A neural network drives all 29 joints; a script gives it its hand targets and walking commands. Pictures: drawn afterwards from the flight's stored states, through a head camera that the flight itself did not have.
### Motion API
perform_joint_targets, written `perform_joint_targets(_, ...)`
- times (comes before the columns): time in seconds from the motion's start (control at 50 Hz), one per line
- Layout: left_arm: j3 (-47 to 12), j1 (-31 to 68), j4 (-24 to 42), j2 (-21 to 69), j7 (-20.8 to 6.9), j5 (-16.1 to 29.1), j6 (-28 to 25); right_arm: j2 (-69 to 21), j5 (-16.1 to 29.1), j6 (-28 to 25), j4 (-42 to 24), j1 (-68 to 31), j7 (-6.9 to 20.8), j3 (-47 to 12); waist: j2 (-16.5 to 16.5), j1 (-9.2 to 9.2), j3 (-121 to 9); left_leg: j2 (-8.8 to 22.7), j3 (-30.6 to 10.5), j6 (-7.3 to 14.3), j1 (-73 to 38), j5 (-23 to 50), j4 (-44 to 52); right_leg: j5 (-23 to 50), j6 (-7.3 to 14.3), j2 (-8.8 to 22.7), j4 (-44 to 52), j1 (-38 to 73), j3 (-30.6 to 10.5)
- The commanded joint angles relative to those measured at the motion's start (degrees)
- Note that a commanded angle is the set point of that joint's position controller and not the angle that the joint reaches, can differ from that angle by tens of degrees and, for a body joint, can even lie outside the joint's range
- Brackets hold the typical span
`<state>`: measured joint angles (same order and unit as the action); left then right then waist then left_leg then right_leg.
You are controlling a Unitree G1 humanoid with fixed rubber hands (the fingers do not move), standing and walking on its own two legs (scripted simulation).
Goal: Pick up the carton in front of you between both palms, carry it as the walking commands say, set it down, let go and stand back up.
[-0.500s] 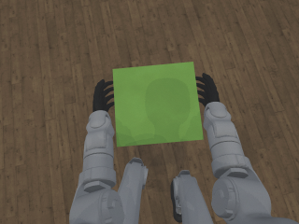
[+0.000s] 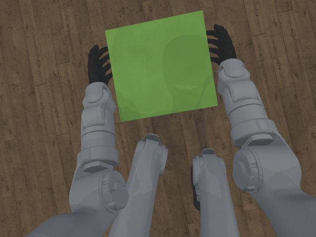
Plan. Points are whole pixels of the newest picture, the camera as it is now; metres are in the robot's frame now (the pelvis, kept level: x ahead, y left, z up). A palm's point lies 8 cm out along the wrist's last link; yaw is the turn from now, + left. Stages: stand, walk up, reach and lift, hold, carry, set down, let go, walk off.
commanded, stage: set down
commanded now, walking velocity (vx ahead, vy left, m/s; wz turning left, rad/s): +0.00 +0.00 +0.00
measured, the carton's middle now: (163, 78) +0.46 +0.10 -0.19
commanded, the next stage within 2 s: none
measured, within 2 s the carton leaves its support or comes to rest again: rests again in 1.14 s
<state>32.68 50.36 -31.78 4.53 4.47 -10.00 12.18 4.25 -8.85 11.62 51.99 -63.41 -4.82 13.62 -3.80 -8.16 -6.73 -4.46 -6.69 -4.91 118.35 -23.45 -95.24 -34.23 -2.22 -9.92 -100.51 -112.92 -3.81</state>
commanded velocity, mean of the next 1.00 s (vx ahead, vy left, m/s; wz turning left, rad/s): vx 0.00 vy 0.00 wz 0.00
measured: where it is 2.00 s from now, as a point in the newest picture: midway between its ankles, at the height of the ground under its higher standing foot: (171, 181)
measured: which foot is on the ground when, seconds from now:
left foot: down 0.00-1.00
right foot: down 0.00-1.00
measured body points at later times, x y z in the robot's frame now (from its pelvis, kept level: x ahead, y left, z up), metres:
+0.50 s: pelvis -0.02 +0.00 -0.09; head +0.34 +0.01 +0.18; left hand +0.43 +0.27 -0.25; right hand +0.55 -0.01 -0.26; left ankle +0.12 +0.14 -0.47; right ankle +0.07 -0.12 -0.47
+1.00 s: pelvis -0.01 -0.01 -0.10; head +0.35 +0.00 +0.16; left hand +0.43 +0.26 -0.28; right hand +0.55 -0.02 -0.29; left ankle +0.12 +0.14 -0.47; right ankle +0.07 -0.11 -0.47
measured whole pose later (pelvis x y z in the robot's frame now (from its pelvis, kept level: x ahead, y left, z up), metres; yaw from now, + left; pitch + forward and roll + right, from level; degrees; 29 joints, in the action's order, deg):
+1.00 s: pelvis -0.01 -0.01 -0.10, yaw +1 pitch +45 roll +4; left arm 37.5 67.6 -47.0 -2.4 2.6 -8.2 10.3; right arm 13.8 -2.7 10.1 71.6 -87.4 -7.1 -1.7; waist -3.7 -12.8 10.3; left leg -1.3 -3.6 -6.5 132.8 -25.9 -113.5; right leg -36.0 -0.9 -11.4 -121.5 -130.2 -3.0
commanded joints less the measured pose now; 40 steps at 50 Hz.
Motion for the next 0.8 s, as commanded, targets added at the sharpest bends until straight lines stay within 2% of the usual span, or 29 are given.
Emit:
perform_joint_targets(0.0, -29.3, 36.7, -2.0, 42.6, -11.0, 4.2, 0.6, -50.2, 4.2, -2.3, -2.0, -31.5, 9.5, -19.9, -1.5, -4.21, -58.0, -2.9, 11.4, -0.3, -44.8, 16.7, 2.8, 10.2, 1.5, -2.6, 9.6, 15.8, 5.8)
perform_joint_targets(0.2, -23.1, 45.4, -4.3, 37.0, -11.4, 3.6, 1.0, -44.4, 4.9, -1.9, 3.7, -40.3, 9.3, -17.5, -2.9, -6.56, -55.7, -2.0, 12.5, -0.4, -38.1, 14.7, -3.5, 6.9, 1.9, -2.2, 3.1, 8.7, 6.0)
perform_joint_targets(0.4, -20.6, 52.0, -5.4, 31.3, -11.7, 6.4, 0.2, -40.1, 9.1, -2.0, 5.0, -47.9, 8.6, -21.5, -6.3, -9.93, -56.4, -0.6, 13.9, -0.7, -32.3, 17.0, -10.4, 9.0, 1.5, -1.4, -4.1, 8.5, 5.8)
perform_joint_targets(0.44, -20.6, 54.8, -4.1, 31.3, -12.3, 7.5, 0.0, -40.5, 9.7, -2.0, 4.4, -49.4, 8.6, -22.5, -8.6, -11.0, -55.0, -0.2, 14.0, -0.7, -27.6, 17.1, -10.8, 9.8, 1.6, -1.1, -5.1, 9.5, 5.5)
perform_joint_targets(0.52, -20.2, 53.8, -4.4, 30.3, -13.2, 8.6, -0.5, -43.2, 10.8, -2.3, 2.8, -49.6, 8.2, -25.6, -13.1, -12.37, -54.9, 0.0, 13.8, -0.3, -26.5, 21.6, -12.7, 16.0, 0.9, -0.9, -6.8, 11.4, 5.5)
perform_joint_targets(0.54, -20.1, 53.0, -5.2, 30.4, -13.4, 8.6, -0.6, -44.2, 11.0, -2.3, 2.4, -49.8, 8.2, -26.0, -13.7, -11.97, -54.2, 0.0, 13.7, 0.0, -26.9, 21.7, -13.0, 16.3, 0.8, -1.0, -6.8, 10.3, 5.6)
perform_joint_targets(0.64, -18.5, 50.3, -8.4, 29.2, -14.0, 7.4, -1.2, -42.4, 10.3, -2.9, 5.6, -45.8, 8.6, -24.6, -11.8, -11.7, -49.3, 0.1, 13.5, 0.1, -23.7, 22.7, -14.2, 18.4, 1.3, -0.7, -7.2, 7.4, 4.3)
perform_joint_targets(0.78, -16.2, 50.2, -9.3, 25.2, -13.8, 5.8, -2.0, -39.1, 9.4, -3.6, 9.4, -44.3, 8.8, -22.4, -10.1, -11.47, -44.2, 0.4, 13.2, 0.4, -20.6, 20.6, -14.7, 16.8, 2.0, -0.6, -7.4, 3.7, 3.4)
